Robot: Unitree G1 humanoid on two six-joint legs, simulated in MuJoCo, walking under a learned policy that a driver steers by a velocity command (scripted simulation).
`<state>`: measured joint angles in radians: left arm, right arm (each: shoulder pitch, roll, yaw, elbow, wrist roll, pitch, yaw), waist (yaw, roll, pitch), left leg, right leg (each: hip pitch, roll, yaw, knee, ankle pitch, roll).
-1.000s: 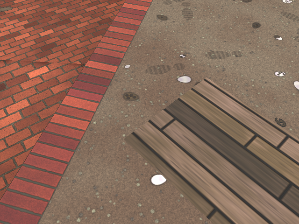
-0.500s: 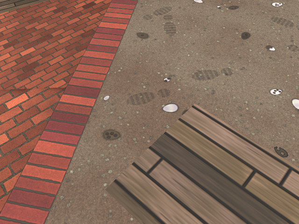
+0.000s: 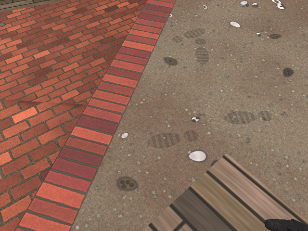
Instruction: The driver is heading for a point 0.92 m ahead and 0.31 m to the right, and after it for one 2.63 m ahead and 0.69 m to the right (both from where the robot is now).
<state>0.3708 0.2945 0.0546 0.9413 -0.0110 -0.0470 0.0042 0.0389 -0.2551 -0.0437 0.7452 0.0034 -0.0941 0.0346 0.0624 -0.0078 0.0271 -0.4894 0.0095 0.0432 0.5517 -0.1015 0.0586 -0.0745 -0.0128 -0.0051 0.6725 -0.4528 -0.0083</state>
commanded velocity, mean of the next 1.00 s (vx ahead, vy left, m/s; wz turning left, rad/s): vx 0.50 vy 0.00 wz -0.39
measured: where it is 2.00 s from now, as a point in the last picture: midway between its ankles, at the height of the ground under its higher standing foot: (243, 129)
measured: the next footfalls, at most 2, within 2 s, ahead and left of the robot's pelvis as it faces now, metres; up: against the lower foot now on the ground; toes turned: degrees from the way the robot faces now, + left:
right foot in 0.52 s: +0.43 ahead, -0.15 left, +0.00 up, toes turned -12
left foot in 1.00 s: +0.76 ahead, -0.03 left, +0.00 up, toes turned -29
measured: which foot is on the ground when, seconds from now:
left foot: down 0.00-0.54, up 0.56-0.98, down 1.00-1.00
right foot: up 0.00-0.50, down 0.52-1.00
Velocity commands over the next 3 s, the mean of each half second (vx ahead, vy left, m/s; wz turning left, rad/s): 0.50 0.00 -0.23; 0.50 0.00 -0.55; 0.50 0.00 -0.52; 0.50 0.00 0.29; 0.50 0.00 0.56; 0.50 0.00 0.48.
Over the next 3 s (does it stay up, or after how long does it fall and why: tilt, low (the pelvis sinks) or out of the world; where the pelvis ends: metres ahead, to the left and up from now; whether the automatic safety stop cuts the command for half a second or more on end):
stays up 1.52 -0.55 0.01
